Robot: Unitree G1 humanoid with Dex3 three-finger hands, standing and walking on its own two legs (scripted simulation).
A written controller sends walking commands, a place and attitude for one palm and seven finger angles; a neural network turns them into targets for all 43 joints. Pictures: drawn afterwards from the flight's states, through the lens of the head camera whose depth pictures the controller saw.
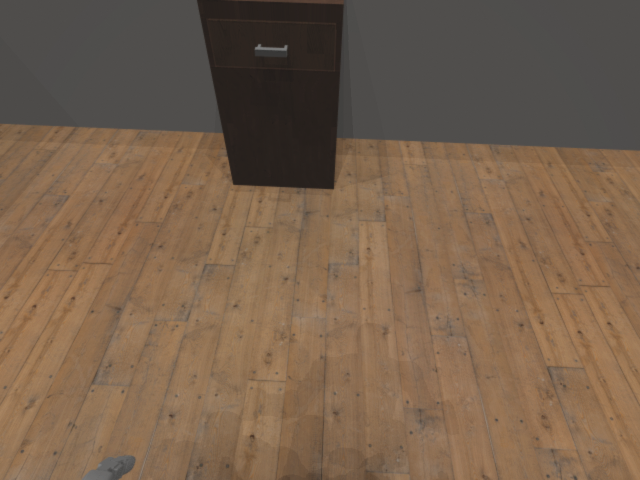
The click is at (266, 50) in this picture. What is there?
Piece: drawer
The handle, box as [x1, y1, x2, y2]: [254, 44, 287, 56]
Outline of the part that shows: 254,49 255,55 286,56 287,45 285,45 283,48 261,47 260,44 258,44 258,46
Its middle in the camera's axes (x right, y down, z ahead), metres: -0.18 -0.68 +1.39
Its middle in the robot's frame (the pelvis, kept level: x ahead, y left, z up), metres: +1.48 +0.24 -0.10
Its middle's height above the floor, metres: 0.67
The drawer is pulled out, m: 0.00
